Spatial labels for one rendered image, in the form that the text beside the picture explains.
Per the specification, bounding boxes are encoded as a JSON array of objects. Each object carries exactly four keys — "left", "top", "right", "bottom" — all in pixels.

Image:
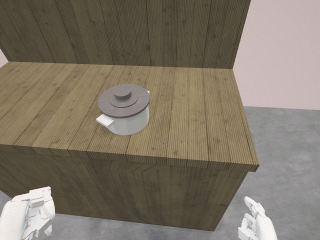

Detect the table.
[{"left": 0, "top": 0, "right": 260, "bottom": 232}]

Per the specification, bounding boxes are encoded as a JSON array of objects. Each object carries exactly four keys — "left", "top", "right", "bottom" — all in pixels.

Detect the right robot hand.
[{"left": 238, "top": 196, "right": 278, "bottom": 240}]

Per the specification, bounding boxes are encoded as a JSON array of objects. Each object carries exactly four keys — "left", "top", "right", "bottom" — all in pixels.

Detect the left robot hand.
[{"left": 0, "top": 186, "right": 55, "bottom": 240}]

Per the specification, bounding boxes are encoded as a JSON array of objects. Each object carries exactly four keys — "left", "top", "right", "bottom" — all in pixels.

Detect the knob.
[{"left": 114, "top": 86, "right": 132, "bottom": 101}]

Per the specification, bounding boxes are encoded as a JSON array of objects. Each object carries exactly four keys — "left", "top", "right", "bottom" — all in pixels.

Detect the pot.
[{"left": 96, "top": 91, "right": 150, "bottom": 136}]

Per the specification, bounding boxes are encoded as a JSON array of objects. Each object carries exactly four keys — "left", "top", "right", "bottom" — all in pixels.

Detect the lid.
[{"left": 98, "top": 84, "right": 150, "bottom": 119}]

